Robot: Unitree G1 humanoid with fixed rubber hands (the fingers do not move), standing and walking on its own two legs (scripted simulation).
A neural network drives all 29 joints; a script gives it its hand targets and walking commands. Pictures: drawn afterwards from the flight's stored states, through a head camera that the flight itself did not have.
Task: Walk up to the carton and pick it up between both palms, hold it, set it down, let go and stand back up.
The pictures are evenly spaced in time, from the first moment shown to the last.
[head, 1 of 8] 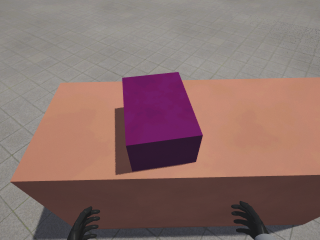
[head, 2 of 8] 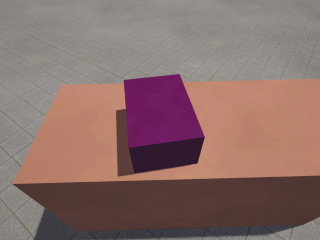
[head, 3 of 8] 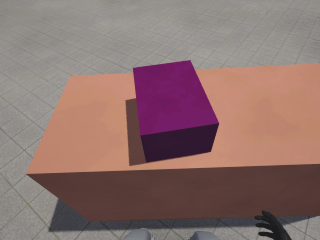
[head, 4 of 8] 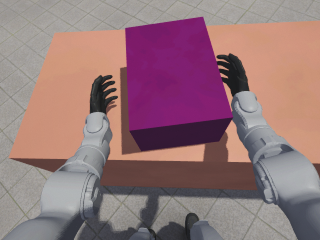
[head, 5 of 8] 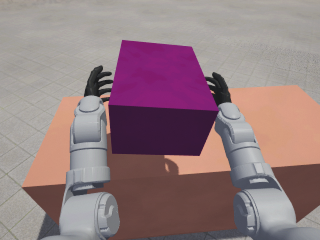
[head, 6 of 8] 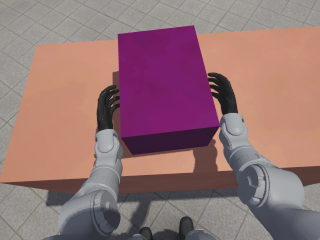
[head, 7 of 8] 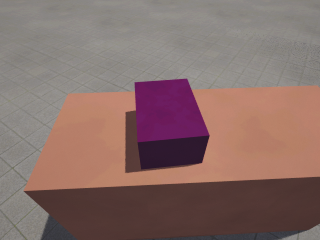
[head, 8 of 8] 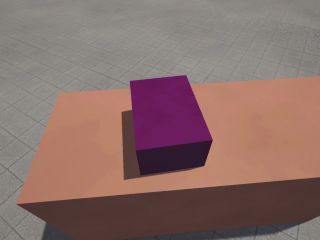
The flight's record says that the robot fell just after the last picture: no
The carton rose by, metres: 0.23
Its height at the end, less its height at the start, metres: +0.00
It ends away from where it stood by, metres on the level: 0.03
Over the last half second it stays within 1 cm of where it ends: yes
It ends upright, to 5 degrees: yes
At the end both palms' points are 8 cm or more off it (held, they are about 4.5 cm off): yes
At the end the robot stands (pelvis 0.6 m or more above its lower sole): yes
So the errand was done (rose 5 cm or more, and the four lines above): yes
